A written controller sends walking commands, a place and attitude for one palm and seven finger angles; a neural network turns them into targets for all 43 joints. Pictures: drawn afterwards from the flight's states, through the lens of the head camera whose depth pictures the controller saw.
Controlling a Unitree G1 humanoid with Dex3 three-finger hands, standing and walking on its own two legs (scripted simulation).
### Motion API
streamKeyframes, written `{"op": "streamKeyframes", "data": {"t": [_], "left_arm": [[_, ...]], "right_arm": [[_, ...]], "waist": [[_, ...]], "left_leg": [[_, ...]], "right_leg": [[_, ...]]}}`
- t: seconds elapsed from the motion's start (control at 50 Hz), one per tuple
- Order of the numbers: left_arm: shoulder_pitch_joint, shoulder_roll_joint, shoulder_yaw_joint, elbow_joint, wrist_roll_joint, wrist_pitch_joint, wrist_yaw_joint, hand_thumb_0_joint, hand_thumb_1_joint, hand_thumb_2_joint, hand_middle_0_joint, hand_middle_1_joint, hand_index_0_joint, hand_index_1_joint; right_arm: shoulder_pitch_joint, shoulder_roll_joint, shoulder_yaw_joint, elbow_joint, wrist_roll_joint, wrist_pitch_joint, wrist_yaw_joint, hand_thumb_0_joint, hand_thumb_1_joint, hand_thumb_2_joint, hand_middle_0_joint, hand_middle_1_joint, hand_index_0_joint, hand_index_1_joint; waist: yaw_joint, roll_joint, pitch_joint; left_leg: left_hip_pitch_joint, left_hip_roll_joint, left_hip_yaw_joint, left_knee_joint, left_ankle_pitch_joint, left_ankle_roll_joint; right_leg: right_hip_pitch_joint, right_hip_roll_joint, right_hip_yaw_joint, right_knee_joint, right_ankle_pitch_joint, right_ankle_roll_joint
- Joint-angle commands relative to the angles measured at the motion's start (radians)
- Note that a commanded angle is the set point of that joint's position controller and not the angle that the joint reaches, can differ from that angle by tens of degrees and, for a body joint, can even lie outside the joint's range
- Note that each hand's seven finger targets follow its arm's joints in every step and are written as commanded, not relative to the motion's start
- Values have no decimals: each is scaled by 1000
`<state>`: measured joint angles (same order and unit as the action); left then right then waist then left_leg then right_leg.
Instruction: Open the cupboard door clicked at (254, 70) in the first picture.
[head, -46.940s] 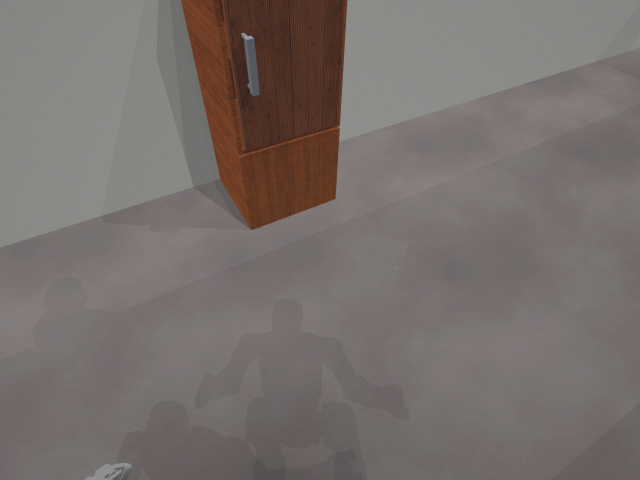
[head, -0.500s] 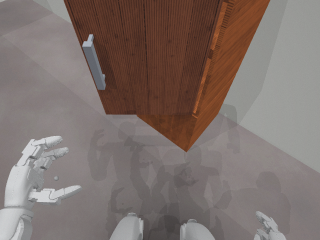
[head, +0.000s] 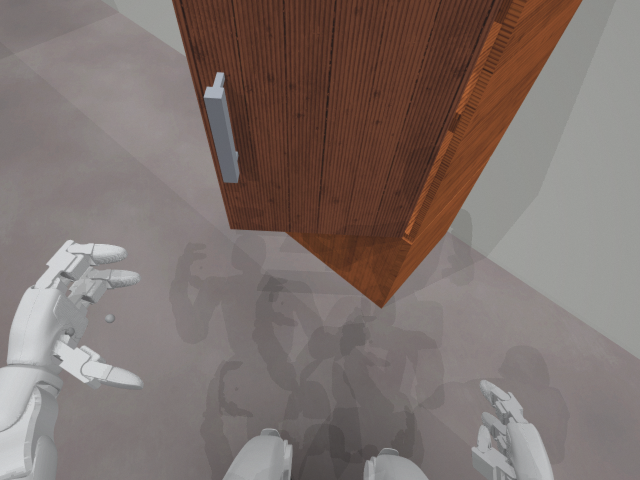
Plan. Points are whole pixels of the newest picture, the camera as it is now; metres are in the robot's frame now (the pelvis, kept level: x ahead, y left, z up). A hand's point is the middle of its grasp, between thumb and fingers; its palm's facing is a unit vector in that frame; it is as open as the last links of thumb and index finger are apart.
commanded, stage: raise the hand with hooked fingers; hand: left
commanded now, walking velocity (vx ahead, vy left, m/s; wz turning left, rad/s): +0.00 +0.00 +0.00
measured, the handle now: (226, 131) +0.59 +0.20 +0.04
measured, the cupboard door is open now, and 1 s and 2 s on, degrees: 40 40 40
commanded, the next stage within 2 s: move the hooked fingers beside the handle in 0.60 s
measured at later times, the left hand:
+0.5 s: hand (112, 304) +0.29 +0.27 +0.04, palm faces +0.06 -1.00 -0.05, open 14.0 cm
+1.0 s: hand (137, 268) +0.33 +0.25 +0.05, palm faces +0.05 -1.00 -0.05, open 14.0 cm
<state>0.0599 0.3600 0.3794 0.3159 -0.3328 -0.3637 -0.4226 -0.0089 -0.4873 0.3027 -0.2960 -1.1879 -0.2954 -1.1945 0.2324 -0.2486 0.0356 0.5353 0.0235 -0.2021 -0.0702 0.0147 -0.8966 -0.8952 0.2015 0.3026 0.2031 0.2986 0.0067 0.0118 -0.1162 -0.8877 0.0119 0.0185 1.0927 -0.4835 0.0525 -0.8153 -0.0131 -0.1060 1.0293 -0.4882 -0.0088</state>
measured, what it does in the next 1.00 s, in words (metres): stands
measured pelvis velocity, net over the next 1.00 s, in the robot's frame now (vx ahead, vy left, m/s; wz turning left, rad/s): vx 0.00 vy -0.03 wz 0.00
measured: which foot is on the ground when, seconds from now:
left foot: down 0.00-1.00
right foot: down 0.00-1.00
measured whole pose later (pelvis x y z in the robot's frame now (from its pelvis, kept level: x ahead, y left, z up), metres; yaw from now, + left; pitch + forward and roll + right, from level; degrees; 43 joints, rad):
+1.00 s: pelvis +0.00 -0.03 +0.00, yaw +0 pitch +17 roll -2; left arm -0.21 0.44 0.46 0.59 -0.32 -0.37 -0.48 -0.01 -0.50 0.30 -0.30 -1.20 -0.30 -1.20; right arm 0.25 -0.27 0.03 0.58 0.04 -0.16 -0.09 0.01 -0.90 -0.90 0.20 0.30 0.20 0.30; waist -0.03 0.01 -0.12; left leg -0.92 0.04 0.00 1.11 -0.48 0.01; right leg -0.86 0.01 -0.12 1.06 -0.50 -0.05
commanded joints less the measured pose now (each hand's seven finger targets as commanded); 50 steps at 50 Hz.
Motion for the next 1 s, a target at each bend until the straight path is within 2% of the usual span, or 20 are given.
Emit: {"op": "streamKeyframes", "data": {"t": [0.0, 0.06, 0.08, 0.12, 0.16, 0.26, 0.3, 0.4, 0.48, 0.54, 0.6, 0.68, 0.72, 0.76, 0.78, 0.84, 0.88, 0.9, 0.94, 0.98], "left_arm": [[-182, 239, 119, -141, -34, -74, -6, 0, -500, 300, -300, -1200, -300, -1200], [-200, 242, 108, -61, -36, -25, -48, 0, -500, 300, -300, -1200, -300, -1200], [-217, 257, 112, -53, -36, -12, -60, 0, -500, 300, -300, -1200, -300, -1200], [-200, 242, 102, -65, -47, 4, -77, 0, -500, 300, -300, -1200, -300, -1200], [-193, 254, 110, -95, -52, -4, -80, 0, -500, 300, -300, -1200, -300, -1200], [-191, 302, 161, -170, -43, -70, -21, 0, -500, 300, -300, -1200, -300, -1200], [-182, 276, 154, -128, -44, -82, -6, 0, -500, 300, -300, -1200, -300, -1200], [-185, 259, 125, -98, -39, -63, -23, 0, -500, 300, -300, -1200, -300, -1200], [-188, 279, 125, -138, -35, -61, -39, 0, -500, 300, -300, -1200, -300, -1200], [-197, 285, 140, -137, -46, -74, -29, 0, -500, 300, -300, -1200, -300, -1200], [-198, 264, 142, -82, -52, -75, -21, 0, -500, 300, -300, -1200, -300, -1200], [-208, 257, 125, -70, -48, -64, -36, 0, -500, 300, -300, -1200, -300, -1200], [-294, 262, 107, -67, -35, -64, -39, 0, -500, 300, -300, -1200, -300, -1200], [-387, 300, 125, -16, -25, -64, -40, 0, -500, 300, -300, -1200, -300, -1200], [-426, 304, 122, 3, -20, -68, -41, 0, -500, 300, -300, -1200, -300, -1200], [-509, 359, 153, 17, -19, -84, -46, 0, -500, 300, -300, -1200, -300, -1200], [-482, 384, 183, 41, -17, -87, -54, 0, -500, 300, -300, -1200, -300, -1200], [-474, 366, 168, 44, -17, -83, -59, 0, -500, 300, -300, -1200, -300, -1200], [-469, 396, 191, 94, -15, -66, -65, 0, -500, 300, -300, -1200, -300, -1200], [-480, 392, 187, 144, -11, -45, -71, 0, -500, 300, -300, -1200, -300, -1200]], "right_arm": [[34, -175, -73, -97, 6, -34, -8, 0, -900, -900, 200, 300, 200, 300], [43, -189, -75, -103, 17, -22, -13, 0, -900, -900, 200, 300, 200, 300], [45, -193, -75, -106, 18, -19, -16, 0, -900, -900, 200, 300, 200, 300], [44, -192, -77, -118, 21, -20, -16, 0, -900, -900, 200, 300, 200, 300], [50, -192, -78, -123, 19, -24, -13, 0, -900, -900, 200, 300, 200, 300], [56, -185, -80, -113, 4, -25, 2, 0, -900, -900, 200, 300, 200, 300], [50, -182, -80, -110, 7, -20, 3, 0, -900, -900, 200, 300, 200, 300], [51, -185, -80, -113, 14, -10, -2, 0, -900, -900, 200, 300, 200, 300], [57, -184, -82, -113, 15, -12, -5, 0, -900, -900, 200, 300, 200, 300], [52, -180, -78, -111, 12, -14, -7, 0, -900, -900, 200, 300, 200, 300], [41, -177, -75, -106, 15, -10, -7, 0, -900, -900, 200, 300, 200, 300], [38, -176, -73, -111, 19, -8, -8, 0, -900, -900, 200, 300, 200, 300], [39, -178, -71, -102, 18, -8, -13, 0, -900, -900, 200, 300, 200, 300], [48, -183, -67, -82, 18, -5, -21, 0, -900, -900, 200, 300, 200, 300], [46, -181, -65, -78, 18, -5, -24, 0, -900, -900, 200, 300, 200, 300], [53, -183, -64, -65, 15, -9, -32, 0, -900, -900, 200, 300, 200, 300], [57, -178, -65, -62, 16, -4, -30, 0, -900, -900, 200, 300, 200, 300], [57, -174, -65, -63, 15, -2, -26, 0, -900, -900, 200, 300, 200, 300], [71, -178, -66, -59, 14, 6, -22, 0, -900, -900, 200, 300, 200, 300], [74, -178, -67, -58, 19, 17, -17, 0, -900, -900, 200, 300, 200, 300]], "waist": [[-9, 120, -281], [-21, 75, -270], [-19, 86, -273], [-13, 83, -291], [-5, 82, -321], [2, 128, -330], [-6, 102, -274], [-16, 108, -283], [-13, 119, -328], [-14, 105, -298], [-19, 54, -259], [-19, 65, -277], [-38, 64, -271], [-55, 46, -251], [-55, 62, -240], [-46, 75, -306], [-26, 101, -351], [-25, 119, -369], [-23, 95, -381], [-29, 83, -353]], "left_leg": [[319, 13, -111, -187, 371, -76], [286, 11, -102, -196, 312, -61], [286, 9, -102, -204, 301, -60], [299, 6, -96, -208, 307, -52], [320, 9, -100, -203, 354, -54], [344, 12, -105, -197, 408, -70], [303, 11, -102, -207, 321, -65], [277, 5, -81, -202, 289, -48], [309, 7, -80, -192, 356, -45], [287, 5, -83, -186, 340, -44], [233, 0, -75, -187, 256, -38], [223, -5, -59, -177, 245, -30], [217, -3, -62, -166, 236, -27], [180, 1, -60, -149, 202, -24], [170, 0, -60, -147, 182, -24], [168, 0, -55, -121, 216, -21], [189, -1, -49, -125, 269, -24], [202, -3, -43, -124, 284, -23], [183, 0, -42, -114, 318, -21], [156, 1, -36, -117, 305, -21]], "right_leg": [[40, 44, 18, -94, 202, -25], [51, 46, 22, -115, 186, -23], [57, 44, 24, -120, 180, -23], [76, 42, 26, -133, 192, -22], [91, 46, 27, -127, 215, -25], [70, 48, 25, -110, 218, -27], [53, 48, 24, -115, 174, -25], [86, 42, 38, -130, 188, -22], [107, 43, 44, -126, 237, -21], [104, 47, 44, -124, 233, -24], [103, 43, 50, -135, 188, -17], [123, 38, 67, -141, 197, -15], [104, 36, 71, -138, 194, -13], [88, 38, 85, -138, 165, -12], [78, 36, 89, -139, 141, -13], [120, 34, 110, -127, 171, -18], [157, 31, 114, -121, 234, -17], [161, 31, 113, -120, 255, -16], [186, 33, 116, -113, 301, -15], [178, 30, 117, -117, 303, -8]]}}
